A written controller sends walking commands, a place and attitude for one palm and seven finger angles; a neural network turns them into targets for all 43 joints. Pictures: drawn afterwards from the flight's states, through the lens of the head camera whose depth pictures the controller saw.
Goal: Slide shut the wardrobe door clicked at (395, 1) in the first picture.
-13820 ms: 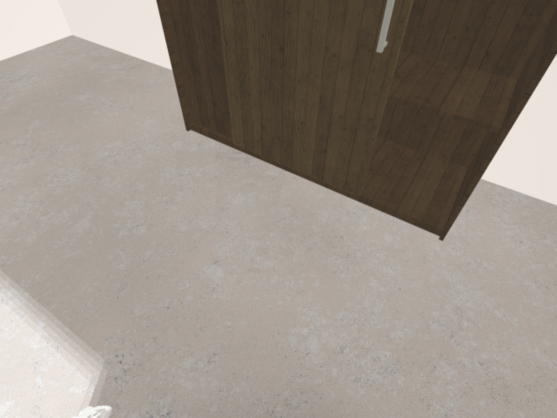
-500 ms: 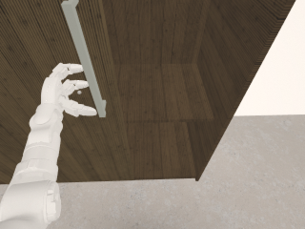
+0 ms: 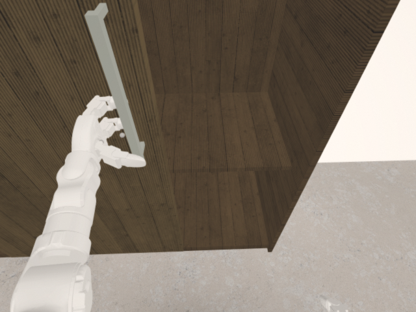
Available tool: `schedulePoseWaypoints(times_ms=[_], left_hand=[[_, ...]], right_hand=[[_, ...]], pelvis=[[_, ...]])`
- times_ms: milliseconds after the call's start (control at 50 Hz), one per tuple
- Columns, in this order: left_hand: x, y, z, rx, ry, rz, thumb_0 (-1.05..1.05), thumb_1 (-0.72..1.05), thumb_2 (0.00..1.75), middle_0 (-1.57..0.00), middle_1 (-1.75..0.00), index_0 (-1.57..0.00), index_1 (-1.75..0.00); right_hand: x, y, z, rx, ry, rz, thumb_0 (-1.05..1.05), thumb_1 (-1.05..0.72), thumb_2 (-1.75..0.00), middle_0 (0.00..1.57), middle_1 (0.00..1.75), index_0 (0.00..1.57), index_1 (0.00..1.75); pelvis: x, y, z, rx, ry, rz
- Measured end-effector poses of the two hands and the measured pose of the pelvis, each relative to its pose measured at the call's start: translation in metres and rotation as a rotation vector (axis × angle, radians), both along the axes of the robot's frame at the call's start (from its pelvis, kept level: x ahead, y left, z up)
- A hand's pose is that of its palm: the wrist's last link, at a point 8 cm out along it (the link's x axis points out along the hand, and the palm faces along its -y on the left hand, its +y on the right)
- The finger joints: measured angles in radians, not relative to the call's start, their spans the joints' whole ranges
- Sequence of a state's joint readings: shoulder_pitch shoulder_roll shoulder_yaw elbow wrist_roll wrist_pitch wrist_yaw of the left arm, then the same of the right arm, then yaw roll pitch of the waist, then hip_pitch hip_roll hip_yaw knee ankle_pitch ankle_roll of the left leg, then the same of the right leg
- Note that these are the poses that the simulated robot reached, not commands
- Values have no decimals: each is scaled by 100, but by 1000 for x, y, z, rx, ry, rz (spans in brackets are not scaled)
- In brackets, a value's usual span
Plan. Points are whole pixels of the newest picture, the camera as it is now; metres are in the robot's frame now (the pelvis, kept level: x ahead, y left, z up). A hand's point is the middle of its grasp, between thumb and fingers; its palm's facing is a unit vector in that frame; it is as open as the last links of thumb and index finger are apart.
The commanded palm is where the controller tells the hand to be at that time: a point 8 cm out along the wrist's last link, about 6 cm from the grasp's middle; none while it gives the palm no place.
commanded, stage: slide the fingers in behind the handle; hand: left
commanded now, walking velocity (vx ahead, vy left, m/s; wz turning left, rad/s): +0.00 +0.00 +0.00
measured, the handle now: (124, 100) +0.47 +0.17 +0.18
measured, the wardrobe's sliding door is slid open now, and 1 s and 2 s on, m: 0.41 0.41 0.41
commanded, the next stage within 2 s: grip the handle and tug to test in 1.10 s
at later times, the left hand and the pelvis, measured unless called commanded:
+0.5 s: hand (132, 138) +0.41 +0.15 +0.13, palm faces +0.04 -1.00 -0.01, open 13.9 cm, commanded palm +0.38 +0.20 +0.13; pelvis +0.00 -0.01 +0.00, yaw +0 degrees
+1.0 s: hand (138, 134) +0.42 +0.15 +0.13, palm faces +0.05 -1.00 -0.02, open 13.9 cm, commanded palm +0.39 +0.20 +0.13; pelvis +0.00 -0.01 +0.00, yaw +0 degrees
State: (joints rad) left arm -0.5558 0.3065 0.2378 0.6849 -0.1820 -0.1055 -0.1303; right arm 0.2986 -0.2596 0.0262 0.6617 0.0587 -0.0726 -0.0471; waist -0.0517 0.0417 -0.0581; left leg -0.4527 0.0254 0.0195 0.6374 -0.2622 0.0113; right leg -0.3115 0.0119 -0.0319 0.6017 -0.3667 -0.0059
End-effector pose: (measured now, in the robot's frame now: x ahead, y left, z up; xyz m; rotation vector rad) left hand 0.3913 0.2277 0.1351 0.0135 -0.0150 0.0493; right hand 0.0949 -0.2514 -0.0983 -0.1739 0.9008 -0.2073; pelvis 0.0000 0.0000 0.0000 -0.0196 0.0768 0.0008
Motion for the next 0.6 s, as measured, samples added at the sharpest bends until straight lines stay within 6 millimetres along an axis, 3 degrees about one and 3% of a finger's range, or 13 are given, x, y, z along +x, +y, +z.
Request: schedulePoseWaypoints(times_ms=[600], left_hand=[[-7,-27,0,7,-7,-2,-1,-50,30,-30,-120,-30,-120]], right_hand=[[9,-9,0,17,-15,0,1,-91,-90,20,30,20,30]], pelvis=[[2,-10,1,8,-16,1]])
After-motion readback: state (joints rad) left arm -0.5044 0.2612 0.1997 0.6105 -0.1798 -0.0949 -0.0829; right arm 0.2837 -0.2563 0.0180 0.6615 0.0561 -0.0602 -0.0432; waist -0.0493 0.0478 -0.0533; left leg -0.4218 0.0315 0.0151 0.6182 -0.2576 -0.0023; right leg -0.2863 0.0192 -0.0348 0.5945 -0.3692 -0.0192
